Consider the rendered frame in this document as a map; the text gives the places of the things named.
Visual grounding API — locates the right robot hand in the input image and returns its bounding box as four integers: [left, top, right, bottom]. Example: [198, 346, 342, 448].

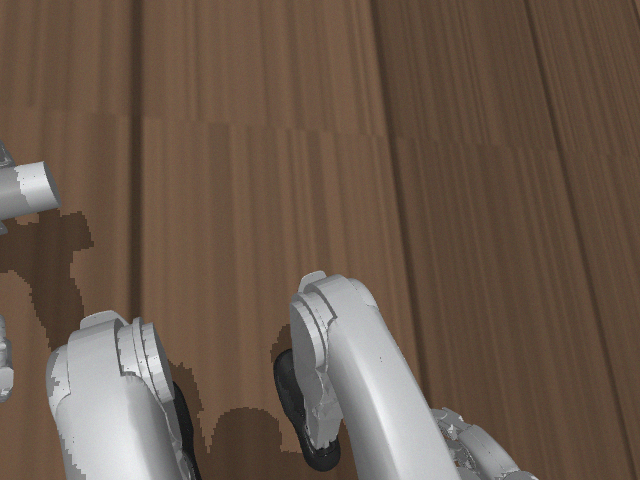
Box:
[430, 407, 521, 480]

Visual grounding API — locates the right robot foot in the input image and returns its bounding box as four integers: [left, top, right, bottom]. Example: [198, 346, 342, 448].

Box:
[273, 348, 341, 472]

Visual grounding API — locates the bottle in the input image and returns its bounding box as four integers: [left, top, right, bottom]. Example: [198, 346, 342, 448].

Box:
[0, 161, 62, 220]

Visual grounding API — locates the left robot hand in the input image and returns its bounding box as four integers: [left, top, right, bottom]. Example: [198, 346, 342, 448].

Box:
[0, 140, 16, 235]

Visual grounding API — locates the left robot foot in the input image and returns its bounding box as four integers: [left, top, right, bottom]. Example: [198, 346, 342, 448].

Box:
[172, 380, 202, 480]

